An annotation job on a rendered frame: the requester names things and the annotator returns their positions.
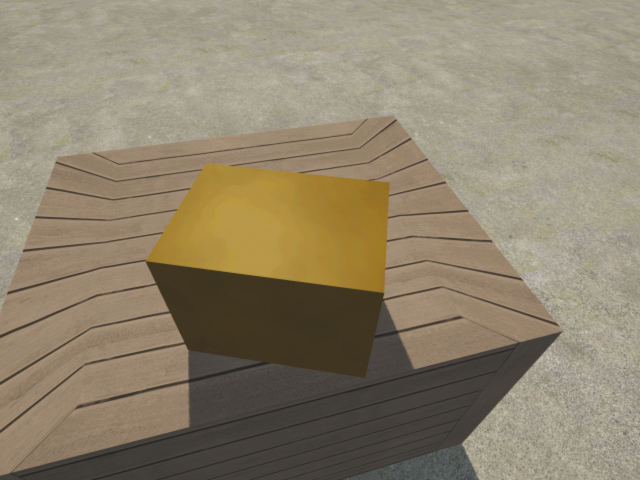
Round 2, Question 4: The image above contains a carton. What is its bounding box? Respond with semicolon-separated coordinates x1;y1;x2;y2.
146;163;390;378

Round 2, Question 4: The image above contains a pedestal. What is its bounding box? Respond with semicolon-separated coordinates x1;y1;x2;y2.
0;116;563;480

